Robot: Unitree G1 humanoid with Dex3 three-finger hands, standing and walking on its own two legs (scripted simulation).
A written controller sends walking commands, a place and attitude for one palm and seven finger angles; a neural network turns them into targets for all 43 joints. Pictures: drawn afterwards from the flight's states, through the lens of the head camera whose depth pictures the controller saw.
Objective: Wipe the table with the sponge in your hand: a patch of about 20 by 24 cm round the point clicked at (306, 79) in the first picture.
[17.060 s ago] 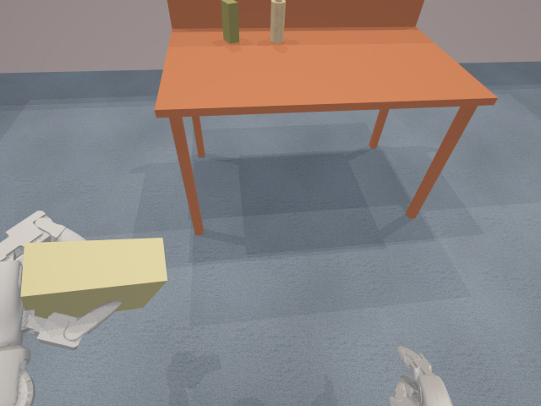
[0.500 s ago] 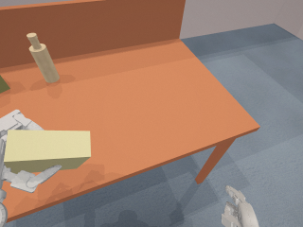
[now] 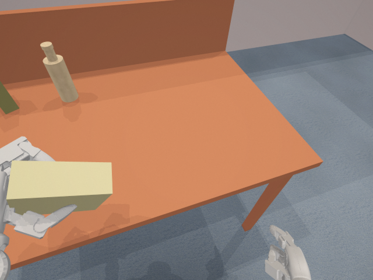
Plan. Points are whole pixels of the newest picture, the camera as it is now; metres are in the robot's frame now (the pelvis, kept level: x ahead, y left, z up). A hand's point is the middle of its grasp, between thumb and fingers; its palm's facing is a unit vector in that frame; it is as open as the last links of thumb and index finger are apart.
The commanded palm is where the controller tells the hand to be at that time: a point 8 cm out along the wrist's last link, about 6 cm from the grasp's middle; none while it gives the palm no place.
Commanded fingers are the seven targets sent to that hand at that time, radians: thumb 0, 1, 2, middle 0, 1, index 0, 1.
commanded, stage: shuffle to correct the standing spot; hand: left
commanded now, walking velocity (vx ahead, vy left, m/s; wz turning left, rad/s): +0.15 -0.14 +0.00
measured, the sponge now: (76, 189) +0.23 +0.20 +0.13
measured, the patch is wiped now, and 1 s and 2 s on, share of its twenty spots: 0.00 0.00 0.00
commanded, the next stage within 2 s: come to a stop and stand still in 0.72 s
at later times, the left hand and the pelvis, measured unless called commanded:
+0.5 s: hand (49, 188) +0.22 +0.23 +0.15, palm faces +0.30 -0.86 -0.42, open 9.5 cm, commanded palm +0.16 +0.27 +0.18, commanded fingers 0.00 0.10 1.30 -1.20 -1.60 -1.20 -1.60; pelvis +0.00 -0.01 +0.00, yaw -1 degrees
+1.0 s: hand (18, 166) +0.24 +0.28 +0.18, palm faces +0.42 -0.81 -0.41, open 9.5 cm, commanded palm +0.16 +0.28 +0.18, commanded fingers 0.00 0.10 1.30 -1.20 -1.60 -1.20 -1.60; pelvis +0.00 +0.01 +0.00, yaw -1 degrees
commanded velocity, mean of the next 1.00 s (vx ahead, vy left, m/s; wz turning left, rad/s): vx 0.12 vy -0.11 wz -0.03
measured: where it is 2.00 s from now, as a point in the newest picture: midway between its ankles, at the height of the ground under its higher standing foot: outside the picture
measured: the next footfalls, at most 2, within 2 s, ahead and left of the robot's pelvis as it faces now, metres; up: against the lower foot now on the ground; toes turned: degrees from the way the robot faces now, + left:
none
